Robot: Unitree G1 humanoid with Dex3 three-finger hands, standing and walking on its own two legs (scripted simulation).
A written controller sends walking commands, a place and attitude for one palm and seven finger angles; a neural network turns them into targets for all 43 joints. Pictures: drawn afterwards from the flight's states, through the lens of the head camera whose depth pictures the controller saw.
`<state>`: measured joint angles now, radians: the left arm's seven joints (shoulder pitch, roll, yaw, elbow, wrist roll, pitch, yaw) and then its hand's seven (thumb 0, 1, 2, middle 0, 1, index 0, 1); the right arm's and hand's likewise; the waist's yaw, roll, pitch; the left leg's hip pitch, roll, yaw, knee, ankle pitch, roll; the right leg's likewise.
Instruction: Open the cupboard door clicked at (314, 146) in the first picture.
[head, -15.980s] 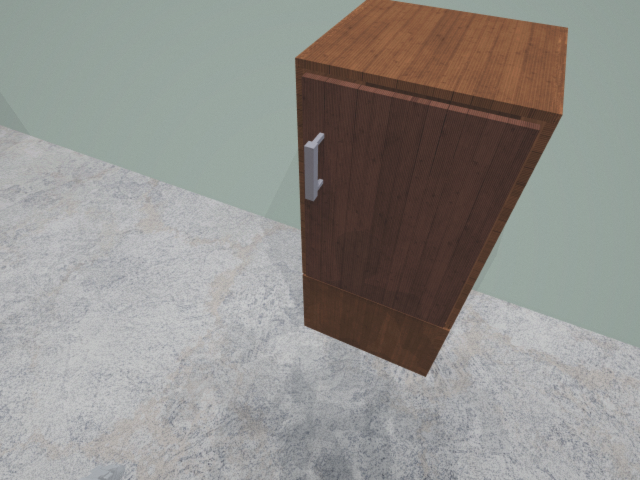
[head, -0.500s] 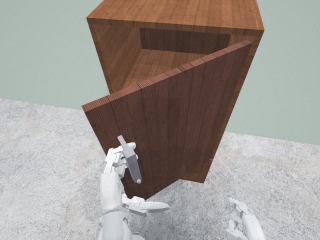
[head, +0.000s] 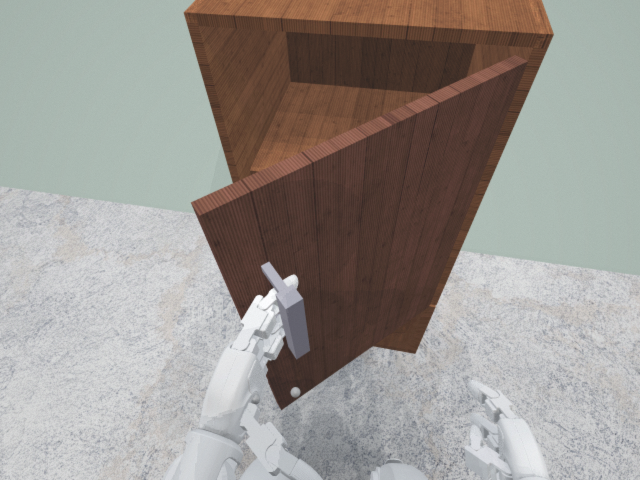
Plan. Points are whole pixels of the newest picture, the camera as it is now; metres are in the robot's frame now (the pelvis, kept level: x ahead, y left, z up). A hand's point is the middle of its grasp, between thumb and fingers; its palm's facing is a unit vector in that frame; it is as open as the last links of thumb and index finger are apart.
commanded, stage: slide the hand sideways off the handle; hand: left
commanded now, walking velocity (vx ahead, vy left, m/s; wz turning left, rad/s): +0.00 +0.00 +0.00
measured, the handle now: (285, 312) +0.30 +0.05 +0.07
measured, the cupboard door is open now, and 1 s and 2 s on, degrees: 46 46 46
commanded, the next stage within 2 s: draw the hand back to the body in 0.94 s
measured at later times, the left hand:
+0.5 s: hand (259, 409) +0.19 +0.07 +0.07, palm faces -0.21 -0.98 +0.01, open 16.2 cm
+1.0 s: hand (204, 441) +0.16 +0.12 +0.07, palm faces -0.17 -0.99 +0.01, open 16.3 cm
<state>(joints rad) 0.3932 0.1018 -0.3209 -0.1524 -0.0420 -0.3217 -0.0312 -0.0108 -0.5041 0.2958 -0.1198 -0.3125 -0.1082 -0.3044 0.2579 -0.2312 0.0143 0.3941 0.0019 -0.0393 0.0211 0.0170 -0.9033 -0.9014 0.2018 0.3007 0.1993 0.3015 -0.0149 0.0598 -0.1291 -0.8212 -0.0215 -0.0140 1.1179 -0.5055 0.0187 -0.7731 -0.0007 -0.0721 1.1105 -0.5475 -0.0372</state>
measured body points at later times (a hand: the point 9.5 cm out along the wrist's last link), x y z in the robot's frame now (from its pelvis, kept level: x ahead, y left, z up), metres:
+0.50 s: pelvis +0.00 +0.01 -0.01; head +0.05 +0.01 +0.44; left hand +0.20 +0.13 +0.07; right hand +0.18 -0.21 -0.07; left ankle +0.03 +0.11 -0.66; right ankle +0.00 -0.10 -0.66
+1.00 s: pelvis +0.00 +0.01 -0.01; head +0.04 +0.01 +0.43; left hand +0.17 +0.18 +0.07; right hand +0.19 -0.22 -0.07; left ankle +0.03 +0.11 -0.66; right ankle +0.00 -0.10 -0.66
